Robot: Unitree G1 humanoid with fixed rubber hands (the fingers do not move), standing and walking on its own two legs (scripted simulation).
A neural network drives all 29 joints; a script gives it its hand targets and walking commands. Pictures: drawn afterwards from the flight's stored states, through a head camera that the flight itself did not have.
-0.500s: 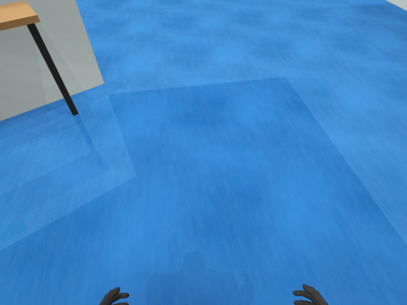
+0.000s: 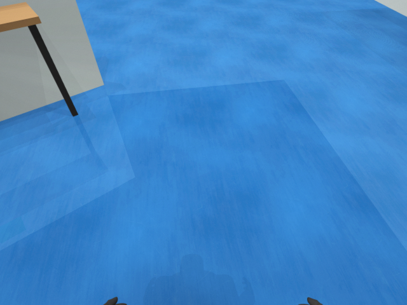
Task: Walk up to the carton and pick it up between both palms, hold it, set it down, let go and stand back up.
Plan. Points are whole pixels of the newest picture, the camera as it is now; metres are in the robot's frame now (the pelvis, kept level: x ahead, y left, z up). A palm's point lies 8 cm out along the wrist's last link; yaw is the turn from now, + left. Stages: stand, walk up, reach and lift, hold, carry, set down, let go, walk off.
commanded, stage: stand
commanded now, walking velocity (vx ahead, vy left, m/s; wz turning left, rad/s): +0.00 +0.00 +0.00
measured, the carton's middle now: out of the picture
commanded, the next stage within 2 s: walk up in 1.84 s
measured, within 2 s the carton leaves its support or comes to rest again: neither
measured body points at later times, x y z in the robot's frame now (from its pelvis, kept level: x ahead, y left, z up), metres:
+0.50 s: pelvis +0.01 +0.00 +0.00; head +0.01 +0.01 +0.45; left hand +0.09 +0.23 -0.13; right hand +0.09 -0.23 -0.12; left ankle +0.01 +0.12 -0.73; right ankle +0.02 -0.12 -0.73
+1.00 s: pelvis +0.00 +0.00 +0.01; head +0.01 +0.01 +0.46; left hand +0.04 +0.24 -0.14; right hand +0.04 -0.23 -0.14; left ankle +0.01 +0.12 -0.73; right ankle +0.02 -0.12 -0.73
